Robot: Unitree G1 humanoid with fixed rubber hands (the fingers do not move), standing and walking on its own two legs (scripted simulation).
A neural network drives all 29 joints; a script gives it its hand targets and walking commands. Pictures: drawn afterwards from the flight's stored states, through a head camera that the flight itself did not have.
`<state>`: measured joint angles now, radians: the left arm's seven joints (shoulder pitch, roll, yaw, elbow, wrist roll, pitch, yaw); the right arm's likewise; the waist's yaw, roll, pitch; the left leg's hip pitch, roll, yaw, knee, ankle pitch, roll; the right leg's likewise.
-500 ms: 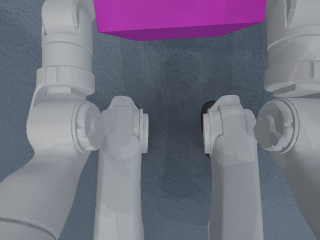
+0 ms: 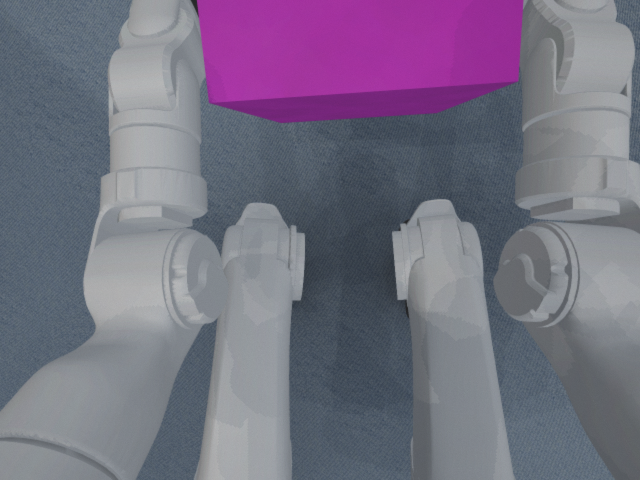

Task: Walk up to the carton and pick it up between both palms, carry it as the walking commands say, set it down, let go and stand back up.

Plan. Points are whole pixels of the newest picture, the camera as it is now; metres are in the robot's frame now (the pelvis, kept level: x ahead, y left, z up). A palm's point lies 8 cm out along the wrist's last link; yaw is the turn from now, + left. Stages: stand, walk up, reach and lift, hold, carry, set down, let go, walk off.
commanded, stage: reach and lift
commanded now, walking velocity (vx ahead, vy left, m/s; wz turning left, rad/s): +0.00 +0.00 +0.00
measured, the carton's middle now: (354, 25) +0.53 -0.01 -0.16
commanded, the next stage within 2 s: none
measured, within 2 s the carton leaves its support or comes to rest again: neither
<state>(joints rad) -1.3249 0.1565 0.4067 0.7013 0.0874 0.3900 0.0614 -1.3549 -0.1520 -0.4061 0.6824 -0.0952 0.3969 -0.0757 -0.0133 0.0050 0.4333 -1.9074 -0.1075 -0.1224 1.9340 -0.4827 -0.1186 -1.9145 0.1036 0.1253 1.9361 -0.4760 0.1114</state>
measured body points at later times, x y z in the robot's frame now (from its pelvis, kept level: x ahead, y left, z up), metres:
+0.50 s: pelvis +0.00 +0.00 +0.05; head +0.32 +0.00 +0.35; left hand +0.54 +0.16 -0.04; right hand +0.55 -0.16 -0.03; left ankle +0.16 +0.15 -0.41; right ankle +0.16 -0.14 -0.41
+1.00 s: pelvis +0.02 +0.00 +0.10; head +0.28 -0.01 +0.47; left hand +0.53 +0.16 +0.05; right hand +0.53 -0.16 +0.06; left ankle +0.15 +0.15 -0.41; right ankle +0.16 -0.14 -0.41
